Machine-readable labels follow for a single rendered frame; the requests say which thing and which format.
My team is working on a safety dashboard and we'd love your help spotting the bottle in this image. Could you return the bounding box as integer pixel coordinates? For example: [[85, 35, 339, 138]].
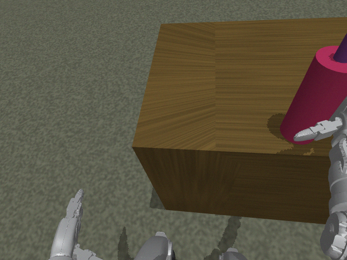
[[280, 33, 347, 145]]

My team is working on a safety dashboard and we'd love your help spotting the right robot hand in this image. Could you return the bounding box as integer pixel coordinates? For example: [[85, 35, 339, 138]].
[[293, 96, 347, 141]]

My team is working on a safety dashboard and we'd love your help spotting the left robot hand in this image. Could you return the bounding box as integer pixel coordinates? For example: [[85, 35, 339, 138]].
[[50, 189, 103, 260]]

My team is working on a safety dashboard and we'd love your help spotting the right robot arm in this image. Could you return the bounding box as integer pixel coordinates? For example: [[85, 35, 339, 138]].
[[320, 129, 347, 260]]

